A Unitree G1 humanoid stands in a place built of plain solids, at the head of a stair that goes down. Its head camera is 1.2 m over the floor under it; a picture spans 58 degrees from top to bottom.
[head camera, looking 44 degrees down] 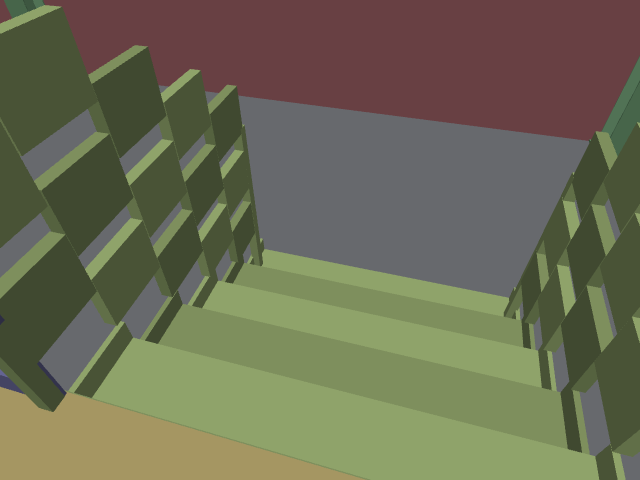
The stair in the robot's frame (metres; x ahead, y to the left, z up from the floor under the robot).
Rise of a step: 0.17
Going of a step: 0.30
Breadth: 1.62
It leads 15 degrees to the right of straight ahead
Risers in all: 6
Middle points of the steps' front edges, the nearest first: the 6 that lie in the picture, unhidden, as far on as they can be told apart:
0.41 0.01 0.00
0.70 -0.07 -0.17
0.99 -0.15 -0.35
1.28 -0.23 -0.52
1.57 -0.31 -0.70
1.85 -0.39 -0.87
